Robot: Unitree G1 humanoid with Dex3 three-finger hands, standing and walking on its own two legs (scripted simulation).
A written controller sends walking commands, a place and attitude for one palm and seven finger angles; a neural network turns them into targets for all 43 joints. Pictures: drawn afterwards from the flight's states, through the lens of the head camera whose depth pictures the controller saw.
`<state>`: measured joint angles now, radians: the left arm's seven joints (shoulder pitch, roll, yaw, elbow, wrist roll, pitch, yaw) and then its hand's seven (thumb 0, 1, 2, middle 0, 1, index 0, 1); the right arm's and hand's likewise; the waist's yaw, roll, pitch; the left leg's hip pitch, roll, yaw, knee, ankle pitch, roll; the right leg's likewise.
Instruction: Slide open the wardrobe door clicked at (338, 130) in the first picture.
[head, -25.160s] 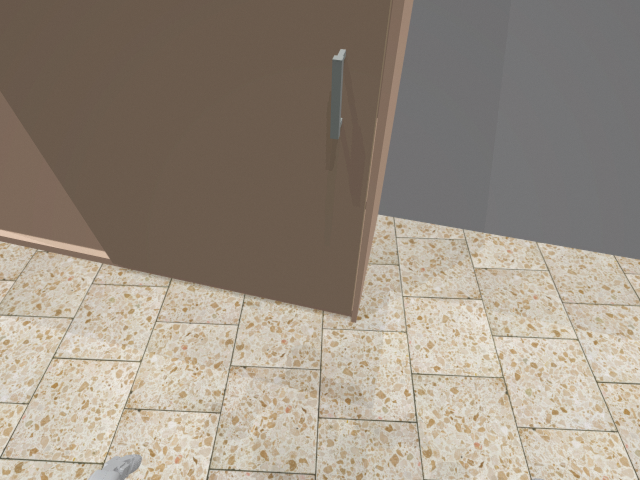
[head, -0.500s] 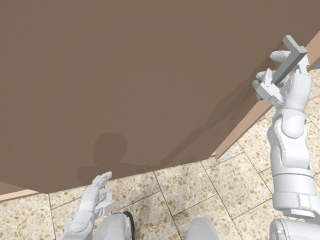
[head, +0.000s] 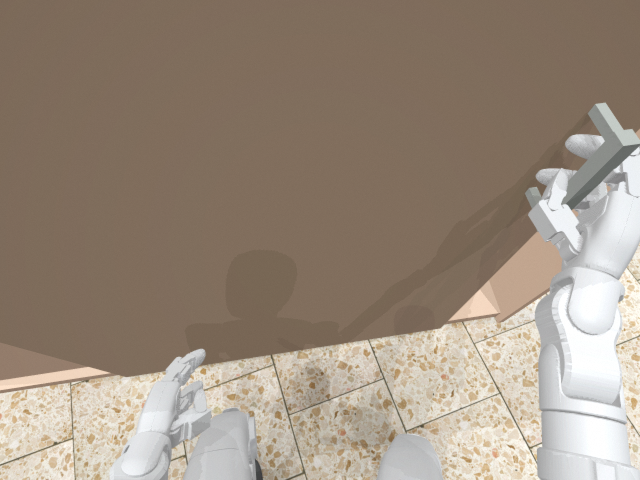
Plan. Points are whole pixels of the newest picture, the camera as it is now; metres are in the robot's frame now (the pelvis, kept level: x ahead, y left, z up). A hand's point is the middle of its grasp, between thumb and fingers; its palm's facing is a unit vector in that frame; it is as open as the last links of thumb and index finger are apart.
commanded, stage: step sideways, sliding the door along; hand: right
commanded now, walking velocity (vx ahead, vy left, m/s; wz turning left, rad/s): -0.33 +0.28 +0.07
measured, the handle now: (569, 175) +0.38 -0.31 +0.10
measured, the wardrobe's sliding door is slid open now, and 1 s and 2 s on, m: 0.19 0.54 0.58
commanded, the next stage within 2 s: stop walking and hold the door there in 1.82 s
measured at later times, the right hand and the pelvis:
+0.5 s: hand (379, 239) +0.33 -0.09 +0.11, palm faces +0.38 +0.92 +0.03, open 6.2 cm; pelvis -0.04 +0.12 +0.00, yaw +0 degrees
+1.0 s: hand (212, 265) +0.32 +0.07 +0.10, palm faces +0.29 +0.95 -0.08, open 5.9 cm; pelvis -0.07 +0.25 -0.01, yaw +1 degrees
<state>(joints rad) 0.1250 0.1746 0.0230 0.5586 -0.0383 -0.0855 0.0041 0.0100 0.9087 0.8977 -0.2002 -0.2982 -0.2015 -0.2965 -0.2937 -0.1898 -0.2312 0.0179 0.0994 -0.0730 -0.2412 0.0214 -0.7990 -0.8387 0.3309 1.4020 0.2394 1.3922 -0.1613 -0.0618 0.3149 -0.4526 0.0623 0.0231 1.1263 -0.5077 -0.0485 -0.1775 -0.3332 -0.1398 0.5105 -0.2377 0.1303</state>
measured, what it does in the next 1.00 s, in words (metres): steps to the left: left foot, then right foot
